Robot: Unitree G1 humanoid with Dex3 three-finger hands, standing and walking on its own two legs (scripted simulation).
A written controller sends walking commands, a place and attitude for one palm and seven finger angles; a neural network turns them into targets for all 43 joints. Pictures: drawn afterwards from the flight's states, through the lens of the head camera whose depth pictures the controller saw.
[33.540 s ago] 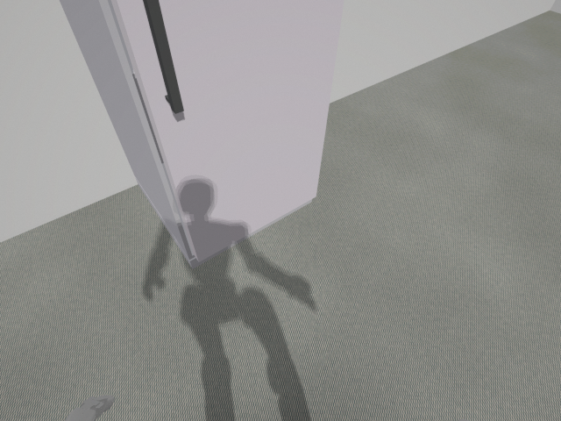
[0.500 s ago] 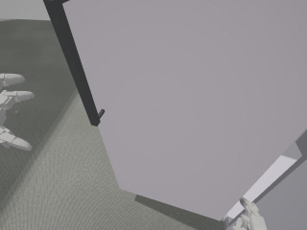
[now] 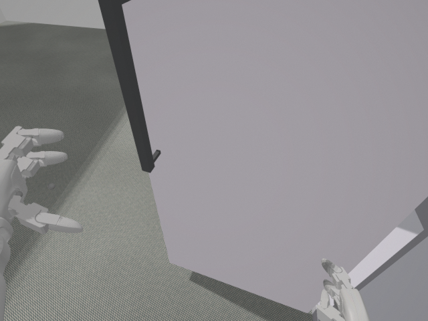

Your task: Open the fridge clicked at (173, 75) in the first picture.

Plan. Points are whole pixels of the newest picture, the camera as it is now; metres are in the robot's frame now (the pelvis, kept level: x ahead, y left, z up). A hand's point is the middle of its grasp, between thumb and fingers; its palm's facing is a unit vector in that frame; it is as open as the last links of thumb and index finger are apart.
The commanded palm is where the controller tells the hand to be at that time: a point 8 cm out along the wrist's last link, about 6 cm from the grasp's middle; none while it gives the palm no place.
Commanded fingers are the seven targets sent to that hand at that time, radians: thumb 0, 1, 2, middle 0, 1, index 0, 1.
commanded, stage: draw the hand back to the body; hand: left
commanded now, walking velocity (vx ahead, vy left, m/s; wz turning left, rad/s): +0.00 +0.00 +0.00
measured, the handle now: (139, 99) +0.45 +0.21 +0.20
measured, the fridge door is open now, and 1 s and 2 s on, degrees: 80 80 80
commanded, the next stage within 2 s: step back with the hand held close in 0.96 s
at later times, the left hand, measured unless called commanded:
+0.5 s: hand (62, 193) +0.23 +0.26 +0.17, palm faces +0.46 -0.81 -0.37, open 9.6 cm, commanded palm +0.17 +0.30 +0.19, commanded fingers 0.00 0.79 0.85 -0.20 -0.36 -0.20 -0.36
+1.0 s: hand (67, 204) +0.21 +0.24 +0.17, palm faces +0.48 -0.78 -0.40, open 7.5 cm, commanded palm +0.16 +0.28 +0.18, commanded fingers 0.00 0.90 0.90 -0.20 -0.30 -0.20 -0.30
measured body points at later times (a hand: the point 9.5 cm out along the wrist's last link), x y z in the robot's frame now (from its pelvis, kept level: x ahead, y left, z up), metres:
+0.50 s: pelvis +0.02 +0.00 +0.01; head +0.00 -0.02 +0.46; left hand +0.20 +0.30 +0.19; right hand +0.20 -0.24 -0.07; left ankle +0.01 +0.11 -0.73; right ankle +0.01 -0.14 -0.73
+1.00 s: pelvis +0.02 -0.02 +0.01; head +0.00 -0.05 +0.45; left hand +0.18 +0.28 +0.19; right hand +0.21 -0.24 -0.08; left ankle +0.01 +0.11 -0.73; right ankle +0.01 -0.14 -0.73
